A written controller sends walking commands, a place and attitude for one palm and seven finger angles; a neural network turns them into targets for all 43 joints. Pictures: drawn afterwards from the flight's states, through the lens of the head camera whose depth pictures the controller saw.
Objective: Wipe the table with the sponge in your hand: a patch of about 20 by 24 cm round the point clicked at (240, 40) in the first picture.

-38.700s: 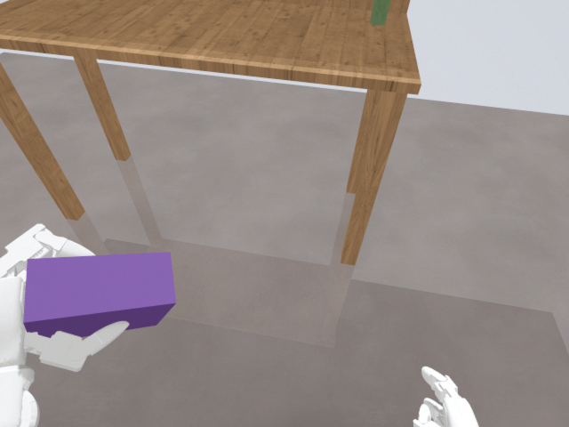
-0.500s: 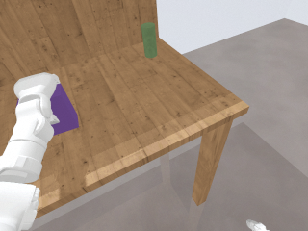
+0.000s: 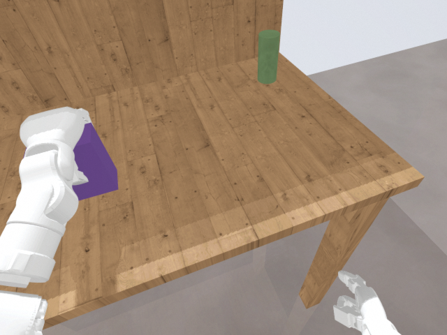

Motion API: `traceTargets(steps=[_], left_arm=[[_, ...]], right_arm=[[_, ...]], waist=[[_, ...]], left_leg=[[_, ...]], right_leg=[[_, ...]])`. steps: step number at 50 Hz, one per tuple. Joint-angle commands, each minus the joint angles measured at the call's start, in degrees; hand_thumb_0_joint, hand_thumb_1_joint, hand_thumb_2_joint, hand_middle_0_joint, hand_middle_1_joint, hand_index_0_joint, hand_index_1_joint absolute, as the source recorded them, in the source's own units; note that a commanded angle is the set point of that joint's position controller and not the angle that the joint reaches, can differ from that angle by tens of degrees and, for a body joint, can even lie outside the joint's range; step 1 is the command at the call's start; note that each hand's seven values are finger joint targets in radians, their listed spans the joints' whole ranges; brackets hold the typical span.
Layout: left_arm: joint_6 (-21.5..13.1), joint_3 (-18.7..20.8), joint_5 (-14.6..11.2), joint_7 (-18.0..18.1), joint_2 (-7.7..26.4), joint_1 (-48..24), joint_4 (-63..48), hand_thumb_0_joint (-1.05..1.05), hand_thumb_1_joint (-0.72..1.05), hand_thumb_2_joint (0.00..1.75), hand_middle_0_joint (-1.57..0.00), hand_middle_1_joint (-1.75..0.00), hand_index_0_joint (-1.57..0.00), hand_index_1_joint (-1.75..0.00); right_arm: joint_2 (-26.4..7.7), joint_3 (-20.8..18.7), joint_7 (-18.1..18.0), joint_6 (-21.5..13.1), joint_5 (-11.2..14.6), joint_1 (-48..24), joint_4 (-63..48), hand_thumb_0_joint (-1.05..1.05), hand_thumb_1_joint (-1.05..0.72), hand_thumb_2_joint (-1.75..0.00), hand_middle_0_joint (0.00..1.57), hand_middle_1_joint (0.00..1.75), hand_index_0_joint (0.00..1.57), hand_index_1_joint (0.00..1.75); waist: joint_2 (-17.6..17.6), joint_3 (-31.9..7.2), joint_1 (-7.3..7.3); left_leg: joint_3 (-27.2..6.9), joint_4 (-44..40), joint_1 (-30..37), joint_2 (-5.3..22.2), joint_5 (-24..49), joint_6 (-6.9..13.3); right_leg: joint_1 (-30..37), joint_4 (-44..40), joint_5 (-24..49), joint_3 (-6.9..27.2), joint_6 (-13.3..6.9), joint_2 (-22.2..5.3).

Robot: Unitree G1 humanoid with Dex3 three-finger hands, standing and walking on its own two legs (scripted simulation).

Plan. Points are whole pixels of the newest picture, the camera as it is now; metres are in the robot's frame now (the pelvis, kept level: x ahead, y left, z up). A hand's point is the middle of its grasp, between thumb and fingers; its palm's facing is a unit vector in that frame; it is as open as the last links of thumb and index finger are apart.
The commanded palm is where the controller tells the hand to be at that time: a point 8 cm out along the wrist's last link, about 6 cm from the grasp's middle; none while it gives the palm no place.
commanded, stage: wipe back along the first lane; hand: left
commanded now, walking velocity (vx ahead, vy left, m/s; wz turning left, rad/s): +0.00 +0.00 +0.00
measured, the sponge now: (82, 172) +0.35 +0.32 +0.11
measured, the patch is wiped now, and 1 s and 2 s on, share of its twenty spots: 1.00 1.00 1.00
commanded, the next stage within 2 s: lift the sponge slowly off the table in 1.66 s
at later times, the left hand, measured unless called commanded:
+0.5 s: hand (68, 164) +0.32 +0.31 +0.16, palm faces +0.10 -0.03 -1.00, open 9.9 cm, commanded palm +0.28 +0.30 +0.20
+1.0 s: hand (65, 184) +0.28 +0.29 +0.16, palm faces +0.14 -0.05 -0.99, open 9.9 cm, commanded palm +0.23 +0.28 +0.19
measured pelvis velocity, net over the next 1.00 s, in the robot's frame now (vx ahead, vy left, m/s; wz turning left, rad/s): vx -0.01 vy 0.00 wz -0.03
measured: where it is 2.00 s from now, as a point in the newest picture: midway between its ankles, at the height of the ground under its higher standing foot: outside the picture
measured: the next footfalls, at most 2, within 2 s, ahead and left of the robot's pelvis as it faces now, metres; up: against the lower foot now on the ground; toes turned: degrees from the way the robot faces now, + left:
none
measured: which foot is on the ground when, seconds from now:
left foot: down 0.00-1.00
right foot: down 0.00-1.00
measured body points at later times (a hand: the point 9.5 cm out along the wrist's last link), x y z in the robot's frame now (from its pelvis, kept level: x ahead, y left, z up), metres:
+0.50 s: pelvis -0.01 +0.02 +0.00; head +0.00 -0.02 +0.45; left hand +0.31 +0.31 +0.21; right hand +0.21 -0.18 -0.11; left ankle -0.04 +0.07 -0.74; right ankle -0.03 -0.11 -0.74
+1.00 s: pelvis -0.01 +0.00 +0.00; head -0.01 -0.04 +0.45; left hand +0.27 +0.29 +0.21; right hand +0.23 -0.21 -0.09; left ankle -0.04 +0.07 -0.74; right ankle -0.03 -0.11 -0.74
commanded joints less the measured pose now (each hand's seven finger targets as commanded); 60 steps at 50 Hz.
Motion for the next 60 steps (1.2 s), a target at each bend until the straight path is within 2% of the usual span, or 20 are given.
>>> traceTargets(steps=[1,6,12,15,18,21,23,26,27,30,33,41,43,46,48,51,52,56,57,60], left_arm=[[-0.07,6.46,1.45,0.5,15.81,-23.67,-11.43,0.0,0.1,1.3,-1.2,-1.6,-1.2,-1.6],[-1.05,5.54,0.77,-0.26,12.4,-16.4,-14.31,0.0,0.1,1.3,-1.2,-1.6,-1.2,-1.6],[0.49,4.96,-0.42,1.06,9.69,-11.37,-13.98,0.0,0.1,1.3,-1.2,-1.6,-1.2,-1.6],[1.63,4.01,-0.94,1.72,8.05,-10.03,-19.99,0.0,0.1,1.3,-1.2,-1.6,-1.2,-1.6],[3.45,4.02,-1.37,2.25,7.18,-6.37,-17.04,0.0,0.1,1.3,-1.2,-1.6,-1.2,-1.6],[4.91,3.24,-1.46,2.58,6.36,-6.74,-19.77,0.0,0.1,1.3,-1.2,-1.6,-1.2,-1.6],[6.09,2.25,-1.53,2.28,5.62,-5.23,-16.83,0.0,0.1,1.3,-1.2,-1.6,-1.2,-1.6],[7.35,2.29,-1.3,2.05,5.74,-4.53,-18.92,0.0,0.1,1.3,-1.2,-1.6,-1.2,-1.6],[7.62,0.27,-1.41,1.61,3.42,-3.5,-16.79,0.0,0.1,1.3,-1.2,-1.6,-1.2,-1.6],[7.63,3.6,-2.1,1.18,6.02,2.49,-20.87,0.0,0.1,1.3,-1.2,-1.6,-1.2,-1.6],[8.05,2.79,-3.05,0.71,4.62,6.23,-19.26,0.0,0.1,1.3,-1.2,-1.6,-1.2,-1.6],[9.82,3.0,-3.45,0.66,4.59,9.41,-27.79,0.0,0.1,1.3,-1.2,-1.6,-1.2,-1.6],[10.02,2.19,-4.02,0.52,3.08,12.87,-26.67,0.0,0.1,1.3,-1.2,-1.6,-1.2,-1.6],[10.35,4.35,-4.06,0.82,4.99,14.97,-31.99,0.0,0.1,1.3,-1.2,-1.6,-1.2,-1.6],[10.48,3.27,-5.02,0.73,2.9,18.74,-31.19,0.0,0.1,1.3,-1.2,-1.6,-1.2,-1.6],[11.0,4.9,-4.67,1.25,4.82,17.89,-36.27,0.0,0.1,1.3,-1.2,-1.6,-1.2,-1.6],[11.23,4.49,-5.36,1.35,3.27,21.6,-33.15,0.0,0.1,1.3,-1.2,-1.6,-1.2,-1.6],[11.61,5.44,-5.08,1.82,4.85,20.54,-38.35,0.0,0.1,1.3,-1.2,-1.6,-1.2,-1.6],[11.68,4.41,-5.51,1.82,2.97,22.93,-35.37,0.0,0.1,1.3,-1.2,-1.6,-1.2,-1.6],[11.66,6.83,-5.75,2.0,5.67,24.33,-39.54,0.0,0.1,1.3,-1.2,-1.6,-1.2,-1.6]], right_arm=[[-6.46,-1.93,-0.43,-2.79,-0.23,-5.95,-8.2,0.0,-0.9,-0.9,0.2,0.3,0.2,0.3],[-5.95,-2.02,0.3,-3.22,-0.54,-5.66,-9.28,0.0,-0.9,-0.9,0.2,0.3,0.2,0.3],[-6.05,-1.92,0.93,-3.04,-0.57,-6.58,-8.78,0.0,-0.9,-0.9,0.2,0.3,0.2,0.3],[-5.67,-1.68,1.52,-3.45,-0.21,-8.99,-10.36,0.0,-0.9,-0.9,0.2,0.3,0.2,0.3],[-6.01,-1.8,1.61,-3.16,-0.47,-8.52,-8.83,0.0,-0.9,-0.9,0.2,0.3,0.2,0.3],[-5.74,-1.3,1.55,-3.54,-0.17,-10.51,-9.85,0.0,-0.9,-0.9,0.2,0.3,0.2,0.3],[-6.0,-1.39,1.38,-2.81,-0.06,-10.51,-8.76,0.0,-0.9,-0.9,0.2,0.3,0.2,0.3],[-5.67,-0.95,1.34,-3.21,0.11,-11.52,-10.01,0.0,-0.9,-0.9,0.2,0.3,0.2,0.3],[-5.63,-1.04,1.21,-3.05,0.13,-11.29,-9.38,0.0,-0.9,-0.9,0.2,0.3,0.2,0.3],[-5.51,-0.99,1.54,-2.79,0.19,-12.53,-10.73,0.0,-0.9,-0.9,0.2,0.3,0.2,0.3],[-5.59,-0.74,1.57,-2.35,0.31,-11.98,-10.12,0.0,-0.9,-0.9,0.2,0.3,0.2,0.3],[-5.33,-0.59,1.73,-2.58,0.31,-13.45,-11.94,0.0,-0.9,-0.9,0.2,0.3,0.2,0.3],[-5.26,-0.68,1.67,-2.35,0.52,-13.3,-11.03,0.0,-0.9,-0.9,0.2,0.3,0.2,0.3],[-5.12,-0.58,1.86,-2.75,0.28,-13.96,-12.42,0.0,-0.9,-0.9,0.2,0.3,0.2,0.3],[-5.0,-0.57,1.83,-2.35,0.49,-13.92,-11.5,0.0,-0.9,-0.9,0.2,0.3,0.2,0.3],[-5.0,-0.46,1.66,-2.7,0.18,-14.08,-12.78,0.0,-0.9,-0.9,0.2,0.3,0.2,0.3],[-4.65,-0.49,1.47,-2.6,0.4,-14.26,-11.86,0.0,-0.9,-0.9,0.2,0.3,0.2,0.3],[-4.81,-0.37,1.22,-2.55,0.24,-14.21,-12.98,0.0,-0.9,-0.9,0.2,0.3,0.2,0.3],[-4.57,-0.37,1.07,-2.49,0.28,-14.33,-12.08,0.0,-0.9,-0.9,0.2,0.3,0.2,0.3],[-4.73,-0.31,0.95,-2.46,0.29,-15.78,-12.76,0.0,-0.9,-0.9,0.2,0.3,0.2,0.3]], waist=[[-1.35,-18.83,-1.75],[-2.03,-19.98,-0.73],[-4.36,-15.74,-0.34],[-2.09,-17.14,0.72],[-5.66,-14.27,0.71],[-5.94,-15.39,1.19],[-5.8,-11.16,0.53],[-5.39,-13.02,1.2],[-6.53,-11.09,0.27],[-5.54,-12.55,1.54],[-6.85,-8.8,1.09],[-5.76,-11.74,1.59],[-5.93,-8.98,1.04],[-6.87,-12.69,2.04],[-7.11,-8.64,1.34],[-7.29,-12.2,2.0],[-7.85,-8.35,1.41],[-7.76,-10.82,1.96],[-8.23,-7.92,1.36],[-8.17,-9.41,1.76]], left_leg=[[-0.68,0.17,7.42,3.67,35.2,-3.8],[-1.55,0.62,9.07,4.27,40.17,-4.43],[-1.96,-1.24,6.77,4.83,34.12,-5.19],[-2.67,-1.52,7.87,4.98,34.58,-5.49],[-1.87,-2.39,5.46,4.84,29.92,-5.53],[-1.37,-2.61,4.69,4.5,26.91,-5.01],[-1.18,-3.67,3.31,4.79,22.6,-5.21],[-0.94,-3.4,3.02,4.61,21.51,-4.6],[-0.7,-3.22,2.78,4.61,21.14,-4.46],[-0.68,-3.07,2.72,4.66,20.85,-4.05],[-0.1,-2.9,0.81,4.81,20.34,-4.07],[0.46,-0.94,1.02,4.27,21.4,-3.01],[0.4,-1.25,0.59,4.55,20.55,-3.3],[0.6,0.07,0.41,3.93,21.6,-2.59],[0.59,-0.42,-0.22,4.41,20.77,-2.95],[0.82,0.96,0.02,3.73,21.09,-2.22],[0.91,0.67,-0.61,4.05,20.4,-2.43],[1.0,1.41,-0.56,3.62,19.38,-2.04],[1.17,1.27,-0.99,3.82,18.69,-2.13],[0.77,1.49,-0.39,3.66,17.35,-1.93]], right_leg=[[7.25,0.65,20.25,-1.37,-3.9,-0.28],[7.27,0.68,20.24,-1.83,-3.88,-0.28],[5.8,-0.07,15.48,-2.29,-3.91,0.05],[6.23,0.16,14.38,-1.7,-4.26,0.42],[6.31,-0.33,13.63,-2.27,-3.9,0.16],[7.44,0.28,12.82,-2.09,-4.04,-0.1],[5.53,-0.49,10.43,-2.25,-3.9,0.18],[6.64,0.23,10.11,-1.98,-4.14,-0.05],[5.68,-0.08,10.52,-2.11,-4.0,0.11],[7.26,0.39,11.51,-0.9,-4.03,0.39],[6.24,0.6,12.03,-1.94,-3.55,0.15],[7.64,2.01,15.14,-0.94,-3.51,-0.11],[6.18,1.76,14.6,-1.07,-3.25,0.22],[8.8,3.04,17.23,-0.18,-3.27,-0.22],[6.76,2.65,16.66,-0.45,-2.95,0.07],[8.44,3.62,18.42,0.4,-2.96,-0.34],[6.77,3.2,17.84,0.37,-2.84,0.0],[7.98,3.87,17.88,1.1,-2.7,-0.48],[6.44,3.54,17.47,0.98,-2.59,-0.13],[6.99,3.6,17.2,3.33,-2.73,0.41]])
